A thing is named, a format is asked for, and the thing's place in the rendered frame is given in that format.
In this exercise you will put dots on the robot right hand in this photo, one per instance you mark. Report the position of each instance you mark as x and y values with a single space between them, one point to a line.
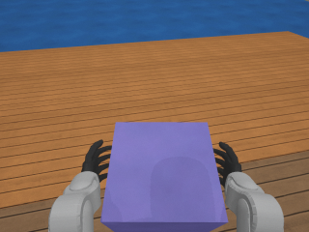
230 162

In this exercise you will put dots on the robot left forearm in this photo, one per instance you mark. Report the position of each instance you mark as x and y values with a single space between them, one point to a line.
74 210

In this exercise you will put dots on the carton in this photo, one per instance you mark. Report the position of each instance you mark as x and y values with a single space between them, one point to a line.
162 177

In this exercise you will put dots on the robot left hand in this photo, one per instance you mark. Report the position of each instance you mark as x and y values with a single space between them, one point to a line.
92 159

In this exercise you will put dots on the robot right forearm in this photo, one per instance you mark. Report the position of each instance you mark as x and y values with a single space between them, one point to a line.
256 211

